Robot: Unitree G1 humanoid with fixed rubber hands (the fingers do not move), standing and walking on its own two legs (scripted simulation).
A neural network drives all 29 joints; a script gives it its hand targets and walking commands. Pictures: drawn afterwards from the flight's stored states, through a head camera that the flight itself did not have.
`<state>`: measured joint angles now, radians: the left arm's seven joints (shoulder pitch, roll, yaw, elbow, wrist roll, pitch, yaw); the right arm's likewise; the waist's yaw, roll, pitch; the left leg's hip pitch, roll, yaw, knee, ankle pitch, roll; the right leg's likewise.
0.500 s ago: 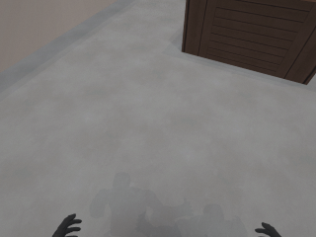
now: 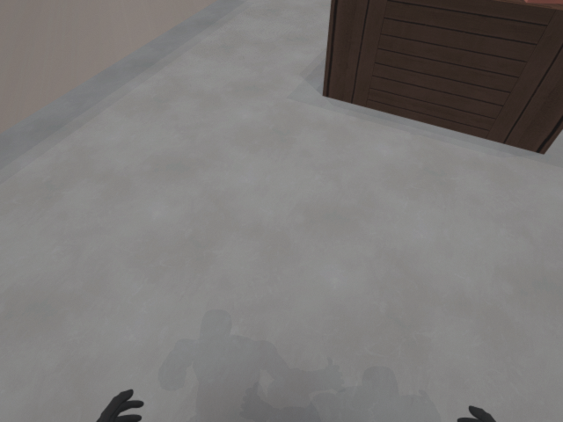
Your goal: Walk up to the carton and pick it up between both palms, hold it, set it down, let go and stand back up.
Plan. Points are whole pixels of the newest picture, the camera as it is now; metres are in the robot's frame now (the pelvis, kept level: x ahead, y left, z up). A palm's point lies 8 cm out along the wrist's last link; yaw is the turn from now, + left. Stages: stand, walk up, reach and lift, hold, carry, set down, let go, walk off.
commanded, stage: stand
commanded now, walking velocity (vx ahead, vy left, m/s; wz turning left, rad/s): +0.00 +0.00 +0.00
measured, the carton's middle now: out of the picture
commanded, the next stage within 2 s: walk up in 0.42 s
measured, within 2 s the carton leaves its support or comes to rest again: neither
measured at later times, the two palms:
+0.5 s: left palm out of the picture +0.10 +0.28 -0.11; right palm out of the picture +0.09 -0.29 -0.11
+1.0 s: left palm (158, 371) +0.21 +0.22 -0.09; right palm out of the picture +0.11 -0.47 -0.08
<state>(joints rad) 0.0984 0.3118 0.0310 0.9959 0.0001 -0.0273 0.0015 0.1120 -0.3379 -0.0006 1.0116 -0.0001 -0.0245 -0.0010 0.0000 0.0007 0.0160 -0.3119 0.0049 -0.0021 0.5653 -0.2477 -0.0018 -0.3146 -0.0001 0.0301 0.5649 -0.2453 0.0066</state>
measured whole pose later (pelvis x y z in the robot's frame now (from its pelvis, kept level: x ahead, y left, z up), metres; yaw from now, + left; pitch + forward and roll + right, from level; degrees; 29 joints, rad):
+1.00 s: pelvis +0.06 -0.10 -0.01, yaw -10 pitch +0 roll +1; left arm 0.20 0.45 0.12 0.92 0.00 -0.02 -0.13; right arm 0.14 -0.52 -0.06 0.94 0.00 -0.08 0.01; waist 0.00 0.01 -0.02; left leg -0.23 0.19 0.08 0.74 -0.46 0.02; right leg -0.37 -0.06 -0.02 0.67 -0.31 0.01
